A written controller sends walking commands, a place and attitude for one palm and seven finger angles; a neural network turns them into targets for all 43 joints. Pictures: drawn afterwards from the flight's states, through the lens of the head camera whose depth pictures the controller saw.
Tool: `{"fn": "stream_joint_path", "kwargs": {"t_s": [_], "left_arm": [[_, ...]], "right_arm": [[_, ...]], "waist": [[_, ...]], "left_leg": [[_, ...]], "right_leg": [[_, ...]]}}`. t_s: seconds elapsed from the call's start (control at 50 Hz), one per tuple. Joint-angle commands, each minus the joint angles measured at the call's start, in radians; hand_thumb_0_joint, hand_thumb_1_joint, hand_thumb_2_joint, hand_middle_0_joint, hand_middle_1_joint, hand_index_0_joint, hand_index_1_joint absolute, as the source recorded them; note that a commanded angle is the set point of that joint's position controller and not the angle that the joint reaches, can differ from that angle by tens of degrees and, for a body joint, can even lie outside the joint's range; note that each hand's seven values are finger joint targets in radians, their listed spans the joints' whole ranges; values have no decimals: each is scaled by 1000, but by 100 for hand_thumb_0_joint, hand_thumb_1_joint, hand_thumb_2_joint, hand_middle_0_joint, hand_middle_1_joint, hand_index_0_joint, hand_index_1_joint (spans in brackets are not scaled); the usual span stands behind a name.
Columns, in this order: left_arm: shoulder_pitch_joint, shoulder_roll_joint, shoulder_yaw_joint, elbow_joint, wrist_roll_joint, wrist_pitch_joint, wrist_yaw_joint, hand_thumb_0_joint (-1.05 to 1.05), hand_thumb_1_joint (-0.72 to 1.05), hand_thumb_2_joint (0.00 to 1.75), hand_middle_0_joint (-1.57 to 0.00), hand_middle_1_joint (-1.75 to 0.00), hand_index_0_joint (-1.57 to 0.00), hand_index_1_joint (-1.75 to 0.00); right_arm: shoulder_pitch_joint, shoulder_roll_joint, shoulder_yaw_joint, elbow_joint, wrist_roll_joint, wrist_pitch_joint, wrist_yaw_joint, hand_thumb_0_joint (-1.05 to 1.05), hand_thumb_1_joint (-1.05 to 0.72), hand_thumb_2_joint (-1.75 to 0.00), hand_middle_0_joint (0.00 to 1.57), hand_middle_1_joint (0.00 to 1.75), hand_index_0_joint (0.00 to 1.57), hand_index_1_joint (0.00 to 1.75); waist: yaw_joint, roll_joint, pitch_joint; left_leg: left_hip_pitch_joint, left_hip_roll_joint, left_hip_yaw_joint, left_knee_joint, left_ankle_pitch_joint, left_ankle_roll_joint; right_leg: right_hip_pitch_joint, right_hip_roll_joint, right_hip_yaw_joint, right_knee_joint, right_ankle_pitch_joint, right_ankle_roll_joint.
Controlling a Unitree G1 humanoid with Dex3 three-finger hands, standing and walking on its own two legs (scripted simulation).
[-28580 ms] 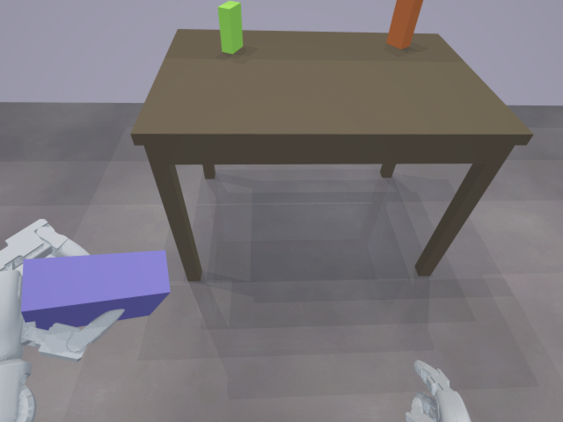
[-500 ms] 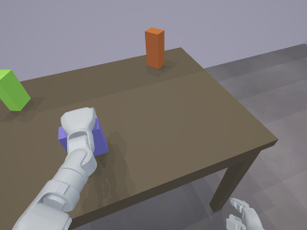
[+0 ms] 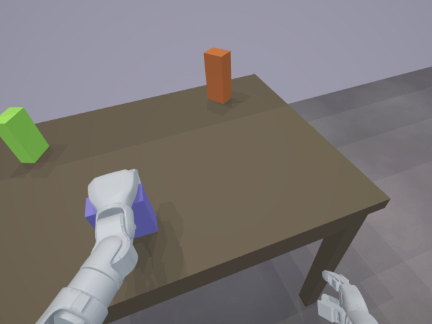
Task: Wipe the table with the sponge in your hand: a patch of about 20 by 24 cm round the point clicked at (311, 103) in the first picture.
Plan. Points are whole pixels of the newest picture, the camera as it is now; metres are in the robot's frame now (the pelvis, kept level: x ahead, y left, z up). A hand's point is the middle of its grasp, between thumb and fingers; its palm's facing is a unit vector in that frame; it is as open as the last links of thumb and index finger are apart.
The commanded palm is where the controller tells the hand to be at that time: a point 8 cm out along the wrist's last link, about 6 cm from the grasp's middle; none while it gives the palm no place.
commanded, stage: wipe back along the middle lane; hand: left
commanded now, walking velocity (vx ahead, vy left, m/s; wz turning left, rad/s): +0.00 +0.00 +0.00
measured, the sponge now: (127, 220) +0.32 +0.24 +0.01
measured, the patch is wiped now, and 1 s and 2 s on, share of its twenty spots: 0.50 0.65 0.90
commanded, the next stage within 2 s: slide across to the third lane in 0.50 s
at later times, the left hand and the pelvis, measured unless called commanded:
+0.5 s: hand (126, 226) +0.27 +0.21 +0.06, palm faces +0.04 -0.09 -1.00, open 8.9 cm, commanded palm +0.22 +0.19 +0.09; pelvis -0.01 -0.01 +0.00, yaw +0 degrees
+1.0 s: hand (146, 228) +0.27 +0.17 +0.06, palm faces +0.02 -0.08 -1.00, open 8.9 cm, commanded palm +0.24 +0.15 +0.11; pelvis -0.03 -0.01 +0.00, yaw +0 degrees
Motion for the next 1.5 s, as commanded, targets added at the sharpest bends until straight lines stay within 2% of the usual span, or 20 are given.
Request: {"fn": "stream_joint_path", "kwargs": {"t_s": [0.0, 0.06, 0.1, 0.12, 0.28, 0.3, 0.38, 0.4, 0.48, 0.5, 0.56, 0.6, 0.72, 0.9, 0.92, 1.1, 1.16, 1.2, 1.28, 1.48], "left_arm": [[-100, 35, 29, -141, -36, 7, -17, 0, 10, 130, -120, -160, -120, -160], [-68, 10, 5, -173, -41, 14, -17, 0, 10, 130, -120, -160, -120, -160], [-19, 85, 81, -189, -42, 21, -10, 0, 10, 130, -120, -160, -120, -160], [-31, 16, 14, -209, -44, 26, -14, 0, 10, 130, -120, -160, -120, -160], [6, 10, -24, -267, -20, 51, -31, 0, 10, 130, -120, -160, -120, -160], [20, 56, 21, -278, -24, 49, -29, 0, 10, 130, -120, -160, -120, -160], [71, -1, -31, -302, -27, 47, -34, 0, 10, 130, -120, -160, -120, -160], [88, 53, 25, -320, -31, 45, -28, 0, 10, 130, -120, -160, -120, -160], [141, 2, -30, -358, -32, 48, -30, 0, 10, 130, -120, -160, -120, -160], [160, 52, 19, -372, -33, 48, -27, 0, 10, 130, -120, -160, -120, -160], [176, -3, -43, -399, -28, 57, -31, 0, 10, 130, -120, -160, -120, -160], [146, 54, 1, -420, -17, 56, -27, 0, 10, 130, -120, -160, -120, -160], [-13, -11, -84, -458, -10, 58, -27, 0, 10, 130, -120, -160, -120, -160], [-207, -12, -74, -320, -7, 17, -2, 0, 10, 130, -120, -160, -120, -160], [-222, -74, -126, -323, -11, 16, 0, 0, 10, 130, -120, -160, -120, -160], [-251, -53, -75, -229, -10, 49, 48, 0, 10, 130, -120, -160, -120, -160], [-299, -115, -138, -199, -21, 66, 49, 0, 10, 130, -120, -160, -120, -160], [-297, -60, -81, -181, -20, 77, 53, 0, 10, 130, -120, -160, -120, -160], [-326, -136, -154, -153, -30, 94, 47, 0, 10, 130, -120, -160, -120, -160], [-380, -86, -98, -29, -23, 76, 43, 0, 10, 130, -120, -160, -120, -160]], "right_arm": [[-232, -107, -39, -181, -4, -58, 11, 0, -90, -90, 20, 30, 20, 30], [-246, -99, -35, -189, -2, -58, 16, 0, -90, -90, 20, 30, 20, 30], [-255, -108, -37, -185, -4, -56, 15, 0, -90, -90, 20, 30, 20, 30], [-260, -96, -31, -195, -3, -55, 16, 0, -90, -90, 20, 30, 20, 30], [-290, -88, -24, -203, -1, -57, 25, 0, -90, -90, 20, 30, 20, 30], [-291, -95, -28, -199, -3, -57, 24, 0, -90, -90, 20, 30, 20, 30], [-303, -83, -22, -211, -2, -58, 31, 0, -90, -90, 20, 30, 20, 30], [-303, -92, -28, -207, -5, -58, 31, 0, -90, -90, 20, 30, 20, 30], [-316, -81, -21, -219, -3, -59, 40, 0, -90, -90, 20, 30, 20, 30], [-317, -89, -27, -214, -4, -60, 39, 0, -90, -90, 20, 30, 20, 30], [-329, -79, -22, -224, -1, -61, 47, 0, -90, -90, 20, 30, 20, 30], [-331, -87, -26, -211, -5, -62, 44, 0, -90, -90, 20, 30, 20, 30], [-344, -69, -25, -211, -4, -77, 37, 0, -90, -90, 20, 30, 20, 30], [-330, -67, -27, -164, -4, -115, 19, 0, -90, -90, 20, 30, 20, 30], [-334, -58, -25, -174, -1, -120, 21, 0, -90, -90, 20, 30, 20, 30], [-338, -65, -34, -148, -9, -110, 44, 0, -90, -90, 20, 30, 20, 30], [-348, -56, -30, -148, -3, -109, 48, 0, -90, -90, 20, 30, 20, 30], [-343, -65, -33, -139, -7, -104, 47, 0, -90, -90, 20, 30, 20, 30], [-351, -55, -31, -141, -1, -103, 52, 0, -90, -90, 20, 30, 20, 30], [-315, -67, -30, -123, -3, -85, 30, 0, -90, -90, 20, 30, 20, 30]], "waist": [[9, -144, -157], [7, -158, -149], [25, -164, -148], [12, -168, -146], [15, -129, -122], [23, -126, -121], [22, -157, -119], [32, -141, -128], [28, -157, -111], [34, -153, -96], [28, -149, -74], [31, -141, -78], [15, -110, -83], [14, -126, -99], [10, -122, -122], [28, -160, -146], [13, -164, -123], [23, -178, -128], [11, -175, -137], [-2, -197, -142]], "left_leg": [[99, -16, -26, -28, 234, 30], [99, -18, -21, -24, 232, 31], [94, -16, -25, -30, 233, 27], [95, -19, -17, -28, 230, 30], [114, -20, -25, -28, 224, 28], [109, -19, -30, -31, 212, 27], [108, -20, -26, -26, 212, 27], [107, -18, -29, -30, 203, 26], [106, -20, -23, -22, 220, 28], [104, -18, -29, -25, 212, 27], [106, -19, -27, -26, 200, 28], [110, -17, -32, -30, 184, 27], [131, -15, -34, -42, 133, 34], [128, -16, -33, -63, 41, 26], [134, -19, -25, -56, 55, 28], [117, -18, -12, -44, 104, 19], [119, -18, 0, -36, 109, 23], [111, -20, 0, -38, 106, 23], [113, -22, 9, -29, 120, 25], [78, -26, 17, -23, 116, 23]], "right_leg": [[55, -10, 42, -57, 373, -33], [61, -11, 40, -56, 378, -29], [74, -9, 54, -56, 377, -32], [75, -12, 39, -52, 377, -26], [52, -8, 51, -52, 341, -33], [56, -4, 61, -55, 327, -36], [58, -6, 56, -51, 330, -30], [63, -3, 67, -53, 318, -34], [68, -5, 66, -48, 352, -30], [65, -1, 79, -53, 341, -34], [50, -1, 71, -57, 309, -31], [44, 2, 89, -64, 282, -35], [15, 1, 69, -72, 181, -35], [-19, 2, 71, -94, 48, -36], [-9, -1, 54, -85, 65, -32], [20, -4, 74, -91, 143, -33], [9, -11, 65, -95, 166, -26], [23, -10, 85, -104, 166, -27], [23, -17, 71, -95, 199, -21], [23, -23, 92, -91, 251, -18]]}}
